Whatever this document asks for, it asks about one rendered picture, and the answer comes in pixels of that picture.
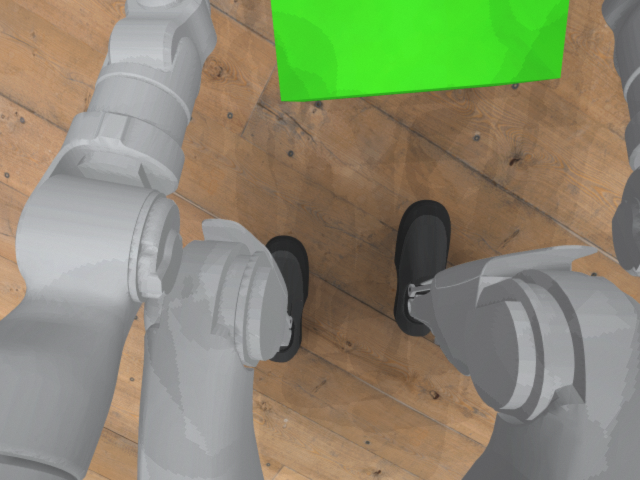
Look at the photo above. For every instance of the left robot foot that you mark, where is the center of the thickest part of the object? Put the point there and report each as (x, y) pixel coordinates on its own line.
(292, 260)

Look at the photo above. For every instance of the left robot forearm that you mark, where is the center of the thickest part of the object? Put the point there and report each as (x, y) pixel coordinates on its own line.
(133, 130)

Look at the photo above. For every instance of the carton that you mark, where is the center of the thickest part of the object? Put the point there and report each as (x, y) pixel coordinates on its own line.
(336, 49)

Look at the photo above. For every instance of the left robot upper arm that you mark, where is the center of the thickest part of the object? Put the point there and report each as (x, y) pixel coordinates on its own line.
(91, 252)

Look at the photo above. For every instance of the right robot upper arm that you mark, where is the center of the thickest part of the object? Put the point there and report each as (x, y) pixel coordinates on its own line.
(626, 226)

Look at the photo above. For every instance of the right robot forearm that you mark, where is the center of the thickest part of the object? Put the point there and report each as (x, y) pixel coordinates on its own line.
(623, 17)

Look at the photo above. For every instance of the robot left thigh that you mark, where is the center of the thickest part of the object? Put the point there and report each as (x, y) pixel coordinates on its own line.
(196, 404)

